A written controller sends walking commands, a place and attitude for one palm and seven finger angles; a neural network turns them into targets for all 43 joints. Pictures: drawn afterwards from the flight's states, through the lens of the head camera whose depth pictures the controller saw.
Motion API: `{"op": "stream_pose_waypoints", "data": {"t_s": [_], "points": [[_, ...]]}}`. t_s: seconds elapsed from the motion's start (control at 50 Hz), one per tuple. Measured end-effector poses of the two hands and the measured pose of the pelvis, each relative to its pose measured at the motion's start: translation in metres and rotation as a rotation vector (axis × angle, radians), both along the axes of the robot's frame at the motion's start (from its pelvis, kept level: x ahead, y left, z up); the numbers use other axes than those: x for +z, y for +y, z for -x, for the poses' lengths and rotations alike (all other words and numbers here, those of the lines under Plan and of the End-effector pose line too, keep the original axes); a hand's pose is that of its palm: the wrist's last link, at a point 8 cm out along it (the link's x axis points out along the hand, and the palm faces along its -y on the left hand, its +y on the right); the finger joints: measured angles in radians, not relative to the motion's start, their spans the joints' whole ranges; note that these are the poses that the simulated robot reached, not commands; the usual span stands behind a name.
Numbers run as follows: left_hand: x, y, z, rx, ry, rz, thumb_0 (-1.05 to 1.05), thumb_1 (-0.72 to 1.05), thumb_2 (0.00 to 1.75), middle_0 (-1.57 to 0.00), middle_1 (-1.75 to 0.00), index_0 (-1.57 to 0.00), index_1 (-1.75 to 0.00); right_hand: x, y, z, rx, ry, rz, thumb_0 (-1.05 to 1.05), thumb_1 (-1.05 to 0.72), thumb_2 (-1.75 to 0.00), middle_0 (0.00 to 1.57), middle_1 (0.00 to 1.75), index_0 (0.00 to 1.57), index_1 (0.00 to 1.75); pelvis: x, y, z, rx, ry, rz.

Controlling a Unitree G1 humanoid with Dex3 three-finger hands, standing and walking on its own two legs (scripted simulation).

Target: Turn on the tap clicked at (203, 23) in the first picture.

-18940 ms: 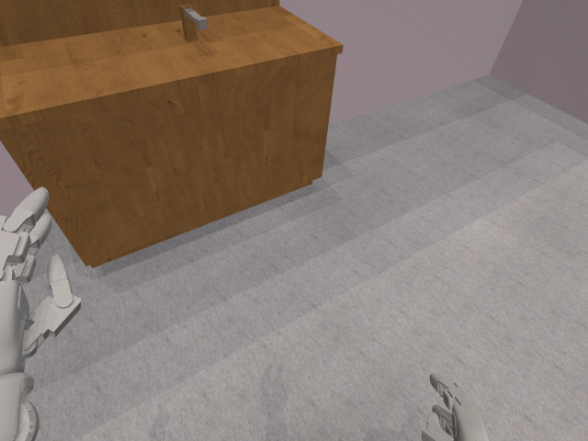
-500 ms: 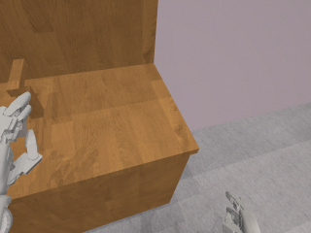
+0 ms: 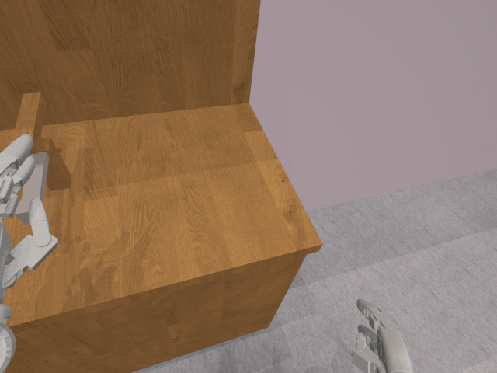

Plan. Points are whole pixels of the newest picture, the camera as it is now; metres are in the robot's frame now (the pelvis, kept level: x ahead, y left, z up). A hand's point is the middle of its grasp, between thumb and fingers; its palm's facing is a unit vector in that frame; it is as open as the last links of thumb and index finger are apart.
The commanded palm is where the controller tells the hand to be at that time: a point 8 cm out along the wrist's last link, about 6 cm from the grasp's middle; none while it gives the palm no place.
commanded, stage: come to a stop and stand still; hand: left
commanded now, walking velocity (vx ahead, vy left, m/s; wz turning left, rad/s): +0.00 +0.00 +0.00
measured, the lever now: (31, 211) +0.31 +0.37 +0.06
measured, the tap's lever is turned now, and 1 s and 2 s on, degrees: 0 0 0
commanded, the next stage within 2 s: look again from close up in 0.06 s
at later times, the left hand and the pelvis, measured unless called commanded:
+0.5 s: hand (45, 247) +0.21 +0.26 +0.15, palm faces +0.38 -0.85 -0.36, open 7.5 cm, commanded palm +0.15 +0.29 +0.18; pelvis -0.01 +0.01 +0.00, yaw +0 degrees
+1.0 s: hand (41, 291) +0.17 +0.24 +0.15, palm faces +0.56 -0.77 -0.31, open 7.4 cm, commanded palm +0.13 +0.26 +0.16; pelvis -0.03 -0.05 -0.02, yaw +6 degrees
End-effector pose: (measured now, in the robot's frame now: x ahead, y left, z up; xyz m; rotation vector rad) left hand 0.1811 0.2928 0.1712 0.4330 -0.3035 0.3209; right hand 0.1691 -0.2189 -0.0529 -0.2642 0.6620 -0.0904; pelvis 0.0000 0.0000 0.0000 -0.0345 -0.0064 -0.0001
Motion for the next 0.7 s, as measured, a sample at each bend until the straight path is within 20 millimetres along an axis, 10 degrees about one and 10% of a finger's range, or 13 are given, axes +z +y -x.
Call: {"op": "stream_pose_waypoints", "data": {"t_s": [0.56,0.7], "points": [[-0.007,0.004,0.006,0.03,0.044,0.023,0.02,0.89,0.9,-0.21,-0.31,-0.21,-0.3,-0.01,0.004,0.013,-0.017,0.042,-0.012,0.01,-0.91,-0.9,0.2,0.3,0.2,0.3,0.001,0.006,0.005,0.005,-0.002,0.002],[0.022,0.032,-0.018,0.094,-0.01,0.035,0.02,0.89,0.9,-0.21,-0.31,-0.21,-0.3,-0.022,0.002,0.005,0.111,0.089,-0.002,0.01,-0.91,-0.9,0.2,0.3,0.2,0.3,-0.005,-0.006,0.01,0.049,-0.002,-0.028]]}}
